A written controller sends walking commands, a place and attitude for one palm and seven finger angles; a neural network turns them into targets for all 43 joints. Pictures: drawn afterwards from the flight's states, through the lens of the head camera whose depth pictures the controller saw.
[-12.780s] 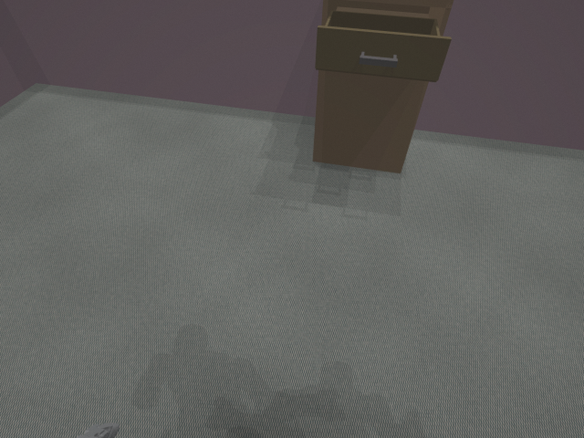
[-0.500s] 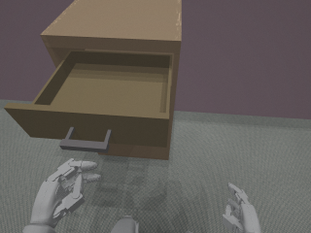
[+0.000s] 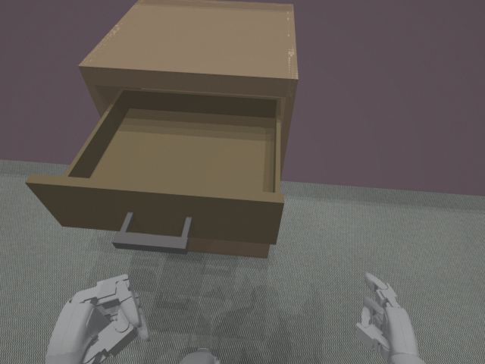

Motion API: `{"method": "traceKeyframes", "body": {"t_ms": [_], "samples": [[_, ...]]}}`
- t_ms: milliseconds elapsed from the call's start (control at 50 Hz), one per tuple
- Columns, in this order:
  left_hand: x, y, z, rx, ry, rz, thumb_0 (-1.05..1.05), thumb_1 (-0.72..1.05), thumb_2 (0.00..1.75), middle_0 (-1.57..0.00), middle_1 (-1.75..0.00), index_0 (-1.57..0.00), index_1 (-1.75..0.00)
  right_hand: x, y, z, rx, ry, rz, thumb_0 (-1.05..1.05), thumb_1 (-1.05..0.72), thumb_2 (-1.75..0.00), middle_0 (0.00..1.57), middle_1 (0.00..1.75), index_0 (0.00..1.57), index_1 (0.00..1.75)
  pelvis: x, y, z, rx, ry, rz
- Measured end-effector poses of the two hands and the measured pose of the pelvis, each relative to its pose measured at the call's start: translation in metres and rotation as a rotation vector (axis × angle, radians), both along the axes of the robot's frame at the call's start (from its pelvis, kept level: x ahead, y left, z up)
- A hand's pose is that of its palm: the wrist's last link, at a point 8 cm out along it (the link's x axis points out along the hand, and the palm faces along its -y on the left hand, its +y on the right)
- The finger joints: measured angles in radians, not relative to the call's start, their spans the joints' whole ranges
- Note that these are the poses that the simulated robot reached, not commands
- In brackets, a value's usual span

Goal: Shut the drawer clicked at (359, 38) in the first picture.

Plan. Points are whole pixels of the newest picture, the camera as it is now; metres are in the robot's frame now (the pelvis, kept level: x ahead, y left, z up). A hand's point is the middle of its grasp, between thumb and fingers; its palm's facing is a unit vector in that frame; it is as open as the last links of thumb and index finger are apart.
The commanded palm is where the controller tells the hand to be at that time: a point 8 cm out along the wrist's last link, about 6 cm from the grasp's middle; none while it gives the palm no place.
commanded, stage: raise the hand and make a fist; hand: left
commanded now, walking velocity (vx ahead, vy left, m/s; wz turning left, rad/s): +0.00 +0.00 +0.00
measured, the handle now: (155, 231) +0.33 +0.18 +0.02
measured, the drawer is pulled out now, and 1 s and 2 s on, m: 0.30 0.30 0.30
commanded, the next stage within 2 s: bring the fist close to the handle in 0.76 s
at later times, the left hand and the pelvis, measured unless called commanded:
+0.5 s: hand (120, 340) +0.14 +0.15 +0.12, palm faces -0.01 -1.00 -0.05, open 3.3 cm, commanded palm +0.09 +0.20 +0.12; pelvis +0.00 +0.00 +0.01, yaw +0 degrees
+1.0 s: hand (131, 334) +0.15 +0.15 +0.11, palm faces +0.00 -1.00 -0.07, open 3.3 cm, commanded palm +0.11 +0.20 +0.11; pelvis +0.01 -0.02 +0.01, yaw +0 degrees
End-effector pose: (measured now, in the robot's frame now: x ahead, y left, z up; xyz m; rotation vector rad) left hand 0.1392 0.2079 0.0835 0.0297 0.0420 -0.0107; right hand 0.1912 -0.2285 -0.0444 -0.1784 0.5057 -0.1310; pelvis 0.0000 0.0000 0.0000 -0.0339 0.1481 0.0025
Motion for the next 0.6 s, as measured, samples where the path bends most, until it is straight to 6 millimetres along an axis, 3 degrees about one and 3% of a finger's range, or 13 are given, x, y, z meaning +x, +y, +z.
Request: {"method": "traceKeyframes", "body": {"t_ms": [120,240,420,600], "samples": [[-0.004,0.000,0.012,0.002,-0.003,0.004,0.02,0.90,0.90,-1.29,-1.48,-1.28,-1.48,0.015,0.024,0.011,0.041,-0.042,0.052,0.01,-0.90,-0.90,0.20,0.30,0.20,0.30,0.002,0.004,0.003,-0.003,-0.017,0.003],[-0.013,0.001,0.024,0.010,-0.002,0.009,0.02,0.90,0.90,-1.36,-1.56,-1.36,-1.56,0.014,0.033,0.013,0.059,-0.041,0.076,0.01,-0.90,-0.90,0.20,0.30,0.20,0.30,0.003,0.006,0.006,-0.007,-0.035,0.007],[-0.020,-0.001,0.038,0.029,-0.015,0.002,0.02,0.90,0.90,-1.39,-1.59,-1.39,-1.60,-0.003,0.021,0.008,0.056,-0.014,0.043,0.01,-0.90,-0.90,0.20,0.30,0.20,0.30,0.001,0.004,0.008,-0.004,-0.054,0.006],[-0.019,-0.010,0.034,0.024,-0.001,-0.006,0.02,0.90,0.90,-1.40,-1.60,-1.39,-1.60,-0.015,0.003,0.008,0.040,-0.018,0.006,0.01,-0.90,-0.90,0.20,0.30,0.20,0.30,-0.001,-0.003,0.009,0.002,-0.062,0.004]]}}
